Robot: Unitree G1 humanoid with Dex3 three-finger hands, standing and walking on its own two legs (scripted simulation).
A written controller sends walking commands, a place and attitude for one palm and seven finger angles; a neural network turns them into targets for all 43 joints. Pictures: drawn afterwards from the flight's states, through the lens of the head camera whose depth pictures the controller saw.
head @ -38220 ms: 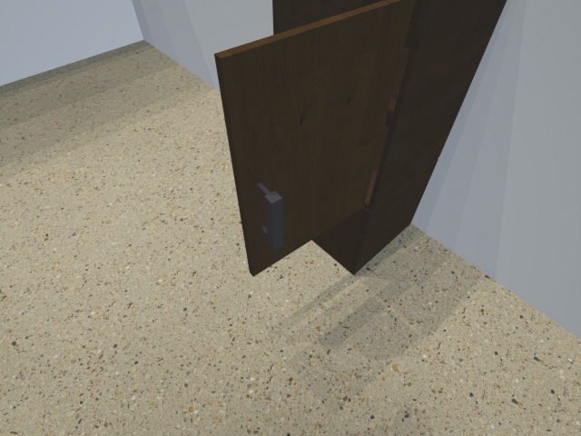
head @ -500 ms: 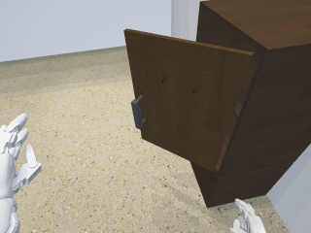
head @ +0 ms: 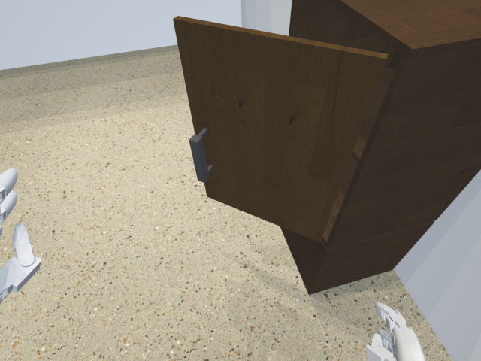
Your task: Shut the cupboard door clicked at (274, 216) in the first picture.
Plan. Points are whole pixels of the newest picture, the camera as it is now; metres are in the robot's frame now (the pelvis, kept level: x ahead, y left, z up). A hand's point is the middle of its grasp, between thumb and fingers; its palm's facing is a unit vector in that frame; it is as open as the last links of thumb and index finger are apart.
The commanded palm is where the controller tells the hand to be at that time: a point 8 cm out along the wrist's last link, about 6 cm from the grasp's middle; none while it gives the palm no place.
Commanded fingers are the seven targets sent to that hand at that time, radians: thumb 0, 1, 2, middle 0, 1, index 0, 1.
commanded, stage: step back with the hand held close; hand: left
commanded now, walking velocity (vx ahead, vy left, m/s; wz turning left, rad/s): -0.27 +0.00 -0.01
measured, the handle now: (203, 155) +0.65 +0.15 -0.10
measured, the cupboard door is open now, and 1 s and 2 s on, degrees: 48 48 48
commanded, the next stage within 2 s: stop stepping back and stand still in 1.68 s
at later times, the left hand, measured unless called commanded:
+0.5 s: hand (1, 312) +0.14 +0.26 +0.16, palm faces +0.47 -0.75 -0.47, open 7.4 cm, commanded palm +0.08 +0.29 +0.18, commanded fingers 0.00 0.90 0.90 -0.20 -0.30 -0.20 -0.30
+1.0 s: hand out of the picture +0.10 +0.26 +0.16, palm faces +0.47 -0.75 -0.47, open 7.4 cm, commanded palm +0.03 +0.30 +0.18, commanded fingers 0.00 0.90 0.90 -0.20 -0.30 -0.20 -0.30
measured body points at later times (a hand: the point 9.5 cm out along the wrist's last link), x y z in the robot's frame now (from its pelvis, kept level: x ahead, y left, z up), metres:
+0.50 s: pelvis -0.06 -0.01 -0.02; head -0.05 +0.00 +0.43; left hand +0.11 +0.30 +0.19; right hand +0.10 -0.25 -0.09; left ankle -0.02 +0.10 -0.74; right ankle +0.04 -0.14 -0.74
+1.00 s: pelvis -0.10 -0.01 -0.02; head -0.08 +0.01 +0.43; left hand +0.07 +0.30 +0.19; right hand +0.09 -0.24 -0.09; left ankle -0.02 +0.10 -0.74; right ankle -0.01 -0.15 -0.74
